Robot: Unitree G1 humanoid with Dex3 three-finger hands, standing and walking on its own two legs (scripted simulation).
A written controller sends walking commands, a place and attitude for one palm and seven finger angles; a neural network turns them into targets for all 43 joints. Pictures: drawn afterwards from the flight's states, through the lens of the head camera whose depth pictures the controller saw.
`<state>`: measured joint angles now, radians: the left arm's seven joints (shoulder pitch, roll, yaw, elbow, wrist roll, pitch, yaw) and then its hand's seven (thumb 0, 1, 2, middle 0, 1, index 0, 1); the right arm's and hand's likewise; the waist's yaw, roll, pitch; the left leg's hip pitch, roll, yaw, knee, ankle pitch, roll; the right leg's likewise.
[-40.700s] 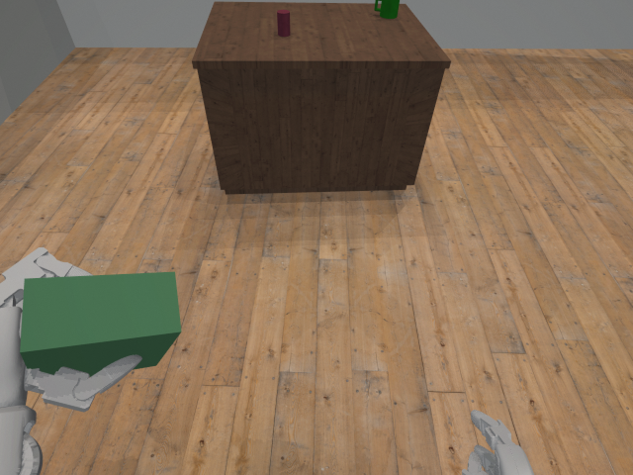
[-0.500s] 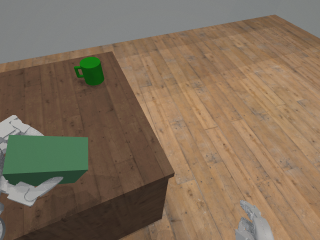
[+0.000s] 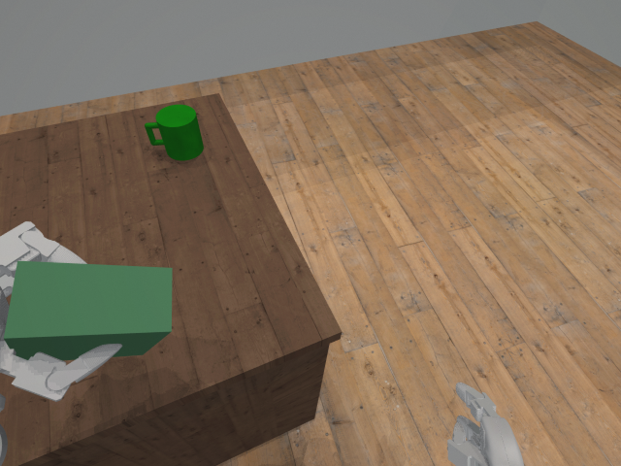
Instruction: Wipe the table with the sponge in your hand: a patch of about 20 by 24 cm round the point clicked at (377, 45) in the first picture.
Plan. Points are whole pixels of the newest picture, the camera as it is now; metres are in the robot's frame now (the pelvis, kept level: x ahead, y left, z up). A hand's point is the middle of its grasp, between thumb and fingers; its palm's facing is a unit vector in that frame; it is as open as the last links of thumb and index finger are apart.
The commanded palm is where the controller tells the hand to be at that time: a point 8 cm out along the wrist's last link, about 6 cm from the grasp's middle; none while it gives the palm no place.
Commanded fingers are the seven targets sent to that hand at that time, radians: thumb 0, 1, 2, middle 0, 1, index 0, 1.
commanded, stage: shuffle to correct the standing spot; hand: left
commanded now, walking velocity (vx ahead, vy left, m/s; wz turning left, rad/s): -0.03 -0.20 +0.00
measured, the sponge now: (114, 317) +0.23 +0.21 +0.14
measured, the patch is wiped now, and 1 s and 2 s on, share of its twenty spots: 0.00 0.00 0.00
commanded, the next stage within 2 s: none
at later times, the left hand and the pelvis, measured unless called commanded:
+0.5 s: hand (79, 308) +0.22 +0.23 +0.16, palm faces +0.28 -0.86 -0.43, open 9.8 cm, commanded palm +0.16 +0.27 +0.18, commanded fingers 0.00 0.10 1.30 -1.20 -1.60 -1.20 -1.60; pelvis +0.00 -0.01 +0.00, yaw +0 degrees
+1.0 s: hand (84, 304) +0.23 +0.22 +0.16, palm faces +0.29 -0.87 -0.41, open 9.8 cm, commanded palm +0.17 +0.27 +0.18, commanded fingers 0.00 0.10 1.30 -1.20 -1.60 -1.20 -1.60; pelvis +0.01 -0.01 +0.00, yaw +0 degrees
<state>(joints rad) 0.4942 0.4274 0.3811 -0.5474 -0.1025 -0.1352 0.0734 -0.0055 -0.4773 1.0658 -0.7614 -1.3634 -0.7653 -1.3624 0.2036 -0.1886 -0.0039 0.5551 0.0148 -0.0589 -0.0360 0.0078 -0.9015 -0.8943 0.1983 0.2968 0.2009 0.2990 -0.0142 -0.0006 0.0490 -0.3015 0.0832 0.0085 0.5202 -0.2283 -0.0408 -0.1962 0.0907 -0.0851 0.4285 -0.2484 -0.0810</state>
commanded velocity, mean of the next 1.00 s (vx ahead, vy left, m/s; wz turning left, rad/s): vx -0.03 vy -0.20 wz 0.00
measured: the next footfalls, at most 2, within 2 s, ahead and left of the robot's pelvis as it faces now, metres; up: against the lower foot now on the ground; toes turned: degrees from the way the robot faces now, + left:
none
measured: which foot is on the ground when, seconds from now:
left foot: down 0.00-1.00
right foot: down 0.00-1.00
